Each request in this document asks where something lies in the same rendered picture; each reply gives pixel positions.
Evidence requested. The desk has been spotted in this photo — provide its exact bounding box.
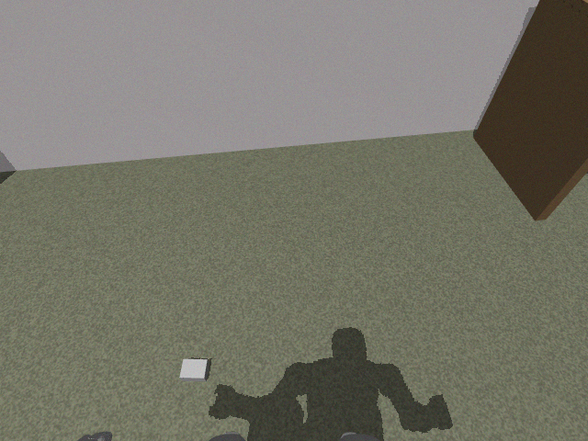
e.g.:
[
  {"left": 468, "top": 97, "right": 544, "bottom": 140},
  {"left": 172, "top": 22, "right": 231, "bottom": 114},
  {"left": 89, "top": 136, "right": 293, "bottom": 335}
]
[{"left": 473, "top": 0, "right": 588, "bottom": 221}]

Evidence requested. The small box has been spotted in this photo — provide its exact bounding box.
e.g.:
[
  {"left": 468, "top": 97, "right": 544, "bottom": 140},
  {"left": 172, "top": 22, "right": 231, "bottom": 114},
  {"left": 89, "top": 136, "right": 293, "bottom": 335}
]
[{"left": 179, "top": 359, "right": 209, "bottom": 381}]

